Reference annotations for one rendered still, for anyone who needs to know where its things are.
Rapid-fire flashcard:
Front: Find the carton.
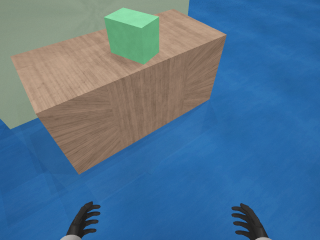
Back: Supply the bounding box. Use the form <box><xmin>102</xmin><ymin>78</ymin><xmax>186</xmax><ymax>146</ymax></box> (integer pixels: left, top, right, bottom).
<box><xmin>104</xmin><ymin>7</ymin><xmax>159</xmax><ymax>65</ymax></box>

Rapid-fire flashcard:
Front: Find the right robot hand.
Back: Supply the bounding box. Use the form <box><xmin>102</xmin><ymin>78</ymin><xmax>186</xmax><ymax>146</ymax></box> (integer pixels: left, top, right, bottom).
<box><xmin>231</xmin><ymin>203</ymin><xmax>269</xmax><ymax>240</ymax></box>

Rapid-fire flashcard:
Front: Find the left robot hand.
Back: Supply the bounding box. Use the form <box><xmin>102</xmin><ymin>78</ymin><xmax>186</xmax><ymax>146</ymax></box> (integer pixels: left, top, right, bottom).
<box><xmin>66</xmin><ymin>201</ymin><xmax>101</xmax><ymax>238</ymax></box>

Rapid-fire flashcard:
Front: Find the pedestal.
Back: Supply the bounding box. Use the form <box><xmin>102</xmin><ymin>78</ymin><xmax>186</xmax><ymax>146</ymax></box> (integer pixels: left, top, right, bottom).
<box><xmin>10</xmin><ymin>9</ymin><xmax>227</xmax><ymax>174</ymax></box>

